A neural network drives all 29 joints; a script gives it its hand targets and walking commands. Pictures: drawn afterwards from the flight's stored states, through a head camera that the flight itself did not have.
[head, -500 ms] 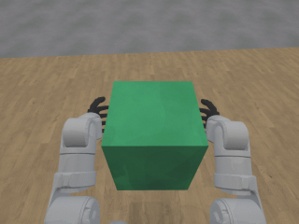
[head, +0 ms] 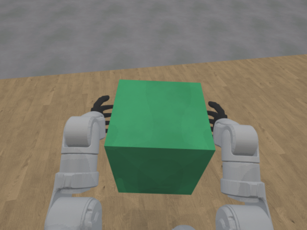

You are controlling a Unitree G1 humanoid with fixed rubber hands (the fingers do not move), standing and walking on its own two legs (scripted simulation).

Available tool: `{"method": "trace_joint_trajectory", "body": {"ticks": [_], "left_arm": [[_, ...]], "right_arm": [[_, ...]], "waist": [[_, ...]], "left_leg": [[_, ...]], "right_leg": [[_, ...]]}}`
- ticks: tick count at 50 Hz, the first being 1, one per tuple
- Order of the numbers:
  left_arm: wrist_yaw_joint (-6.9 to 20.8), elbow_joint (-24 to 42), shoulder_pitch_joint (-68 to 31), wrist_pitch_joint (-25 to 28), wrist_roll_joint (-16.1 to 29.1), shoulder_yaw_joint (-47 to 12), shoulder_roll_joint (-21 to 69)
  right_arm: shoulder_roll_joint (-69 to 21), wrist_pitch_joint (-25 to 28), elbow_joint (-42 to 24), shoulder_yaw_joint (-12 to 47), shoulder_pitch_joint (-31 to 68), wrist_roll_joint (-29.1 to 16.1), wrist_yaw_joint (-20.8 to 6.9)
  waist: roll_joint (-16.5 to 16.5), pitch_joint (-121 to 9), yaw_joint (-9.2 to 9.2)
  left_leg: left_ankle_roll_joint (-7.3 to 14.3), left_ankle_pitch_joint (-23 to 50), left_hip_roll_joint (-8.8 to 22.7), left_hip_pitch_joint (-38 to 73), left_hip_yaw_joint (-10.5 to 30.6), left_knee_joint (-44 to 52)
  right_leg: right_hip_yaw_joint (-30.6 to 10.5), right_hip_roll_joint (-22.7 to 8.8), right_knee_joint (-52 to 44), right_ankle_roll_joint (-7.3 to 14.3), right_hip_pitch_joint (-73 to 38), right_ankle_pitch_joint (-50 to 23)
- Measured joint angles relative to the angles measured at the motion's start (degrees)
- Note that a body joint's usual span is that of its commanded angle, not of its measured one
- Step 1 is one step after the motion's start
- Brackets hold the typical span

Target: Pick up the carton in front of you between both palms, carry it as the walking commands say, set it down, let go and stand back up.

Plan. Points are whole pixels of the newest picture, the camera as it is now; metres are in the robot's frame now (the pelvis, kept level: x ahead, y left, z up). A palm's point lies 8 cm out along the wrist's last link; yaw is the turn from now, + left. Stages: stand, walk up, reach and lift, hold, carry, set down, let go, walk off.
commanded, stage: carry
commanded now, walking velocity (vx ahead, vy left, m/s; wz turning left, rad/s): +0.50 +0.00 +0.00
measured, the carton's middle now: (157, 140) +0.35 -0.01 +0.03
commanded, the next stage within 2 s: none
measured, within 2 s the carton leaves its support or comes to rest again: neither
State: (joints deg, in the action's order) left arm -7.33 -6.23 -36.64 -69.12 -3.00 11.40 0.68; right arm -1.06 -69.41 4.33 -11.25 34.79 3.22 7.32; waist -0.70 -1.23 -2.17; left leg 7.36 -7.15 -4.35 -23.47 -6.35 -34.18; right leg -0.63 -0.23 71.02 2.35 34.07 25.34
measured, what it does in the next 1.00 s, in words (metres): goes down: right foot 0.05 m lower, then left foot 0.05 m lower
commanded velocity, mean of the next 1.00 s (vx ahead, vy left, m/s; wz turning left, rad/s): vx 0.50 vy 0.00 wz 0.00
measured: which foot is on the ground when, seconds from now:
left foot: down 0.00-0.32, up 0.34-0.82, down 0.84-1.00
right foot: up 0.00-0.30, down 0.32-0.82, up 0.84-1.00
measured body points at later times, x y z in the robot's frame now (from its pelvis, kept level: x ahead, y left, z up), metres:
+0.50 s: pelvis +0.31 -0.04 -0.05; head +0.35 -0.05 +0.40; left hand +0.66 +0.14 +0.03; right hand +0.69 -0.17 +0.03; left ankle +0.25 +0.09 -0.68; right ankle +0.34 -0.07 -0.77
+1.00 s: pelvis +0.62 +0.01 -0.10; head +0.63 +0.01 +0.35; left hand +0.99 +0.15 +0.00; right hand +0.97 -0.15 +0.00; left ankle +0.65 +0.04 -0.82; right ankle +0.55 -0.12 -0.73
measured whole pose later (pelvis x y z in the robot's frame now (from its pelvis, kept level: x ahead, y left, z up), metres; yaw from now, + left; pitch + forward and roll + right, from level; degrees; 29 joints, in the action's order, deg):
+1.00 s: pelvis +0.62 +0.01 -0.10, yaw +0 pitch +4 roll -1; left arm -7.4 -9.8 -37.4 -69.1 -2.2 10.8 -0.3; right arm -0.7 -69.7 7.3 -11.1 35.5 3.3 7.4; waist -0.5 -3.3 -1.4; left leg 7.3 -6.5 -4.5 -25.0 -6.1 -35.6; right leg -0.3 0.8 72.9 2.8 31.9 26.6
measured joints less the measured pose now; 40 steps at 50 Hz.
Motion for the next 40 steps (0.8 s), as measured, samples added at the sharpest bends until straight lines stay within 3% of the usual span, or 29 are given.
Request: {"method": "trace_joint_trajectory", "body": {"ticks": [6, 13, 16, 18, 19, 22, 27, 31, 36, 40], "left_arm": [[0.0, 3.9, 1.0, 0.6, -1.1, 0.7, 1.0], [0.0, 7.7, 1.7, 0.7, -1.3, 1.8, 1.3], [0.0, 5.1, 0.8, 0.8, -1.9, 1.7, 1.6], [0.1, 2.2, -0.1, 1.8, -2.6, 1.6, 1.9], [0.1, 0.3, -0.6, 2.3, -2.7, 1.3, 1.8], [0.1, -2.2, 1.0, 2.0, -1.8, 0.7, 1.1], [0.0, 0.3, 3.1, 2.5, 0.4, 0.1, 0.3], [-0.1, 2.4, 3.3, 4.0, 0.9, 0.5, 0.8], [-0.1, 4.7, 2.7, 4.7, 1.3, 0.0, 1.2], [-0.1, 3.7, 0.9, 4.1, 1.4, -0.6, 0.5]], "right_arm": [[-0.2, 1.9, -1.2, -0.3, 0.2, -1.1, 0.2], [-0.8, 2.9, -2.1, -0.2, 1.4, -1.2, 0.2], [0.2, 2.8, -0.1, -0.3, 1.7, -1.7, 0.2], [1.6, 3.3, 2.7, -0.2, 2.8, -2.3, 0.0], [2.0, 3.6, 4.1, -0.3, 2.9, -2.5, 0.0], [1.3, 2.8, 5.8, 0.3, 1.4, -1.7, 0.0], [-0.4, 2.0, 1.9, 0.5, -0.4, 0.4, 0.0], [-1.5, 2.9, -2.2, -0.2, -1.7, 1.1, 0.1], [-1.8, 2.9, -7.0, -0.7, -2.9, 1.3, 0.1], [-1.2, 1.9, -7.1, -1.0, -1.8, 1.2, 0.1]], "waist": [[0.2, 1.4, -1.31], [1.4, -0.4, -2.42], [2.3, -2.4, -2.00], [0.2, -3.2, -0.24], [-0.2, -2.8, 0.75], [0.9, -1.6, 3.04], [1.2, 1.4, 4.91], [1.3, 2.1, 5.66], [0.6, 0.9, 6.33], [-0.2, -1.7, 7.06]], "left_leg": [[-0.8, -4.4, 0.4, 6.2, 1.2, 2.7], [-2.2, -13.6, -0.6, 14.6, 2.9, 1.8], [-3.2, -19.6, -1.8, 15.9, 2.9, -9.0], [-4.6, -23.2, -0.5, 11.4, 3.4, -23.9], [-5.0, -25.1, -0.3, 7.9, 4.7, -31.9], [-4.9, -22.3, 1.1, -1.3, 6.1, -41.4], [-6.0, -14.9, 5.5, -12.3, 7.6, -31.3], [-6.2, -6.4, 6.9, -17.5, 7.4, -23.4], [-5.4, 6.5, 5.6, -16.1, 5.2, -8.0], [-3.1, 17.3, 2.9, -9.1, 1.6, 6.8]], "right_leg": [[0.1, -2.7, -14.9, -0.5, 7.7, -12.7], [4.6, 0.9, -39.8, 1.5, 1.8, -31.8], [7.3, 2.3, -48.7, 2.7, -6.3, -39.9], [7.2, 4.0, -42.7, 3.5, -6.6, -28.8], [7.4, 4.7, -38.8, 4.9, -5.6, -24.6], [7.3, 4.8, -35.4, 7.9, -6.9, -20.6], [6.9, 4.6, -37.5, 7.6, -11.8, -17.3], [6.1, 4.5, -38.9, 7.2, -15.7, -14.2], [4.8, 5.2, -39.4, 6.4, -21.6, -8.7], [4.0, 6.2, -33.6, 5.6, -25.6, -0.6]]}}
